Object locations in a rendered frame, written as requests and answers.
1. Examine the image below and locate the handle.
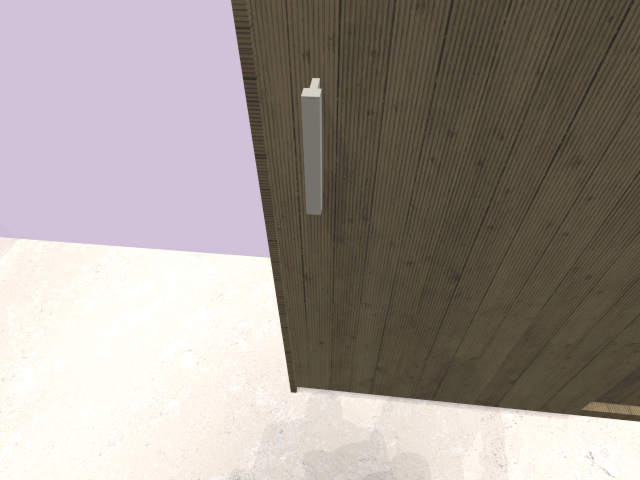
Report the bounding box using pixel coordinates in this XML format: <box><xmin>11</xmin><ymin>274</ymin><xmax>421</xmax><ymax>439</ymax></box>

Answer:
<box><xmin>301</xmin><ymin>78</ymin><xmax>322</xmax><ymax>215</ymax></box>

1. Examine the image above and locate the wardrobe door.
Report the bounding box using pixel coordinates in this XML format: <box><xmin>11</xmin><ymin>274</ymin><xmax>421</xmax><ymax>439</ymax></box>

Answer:
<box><xmin>249</xmin><ymin>0</ymin><xmax>640</xmax><ymax>415</ymax></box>
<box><xmin>592</xmin><ymin>364</ymin><xmax>640</xmax><ymax>406</ymax></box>

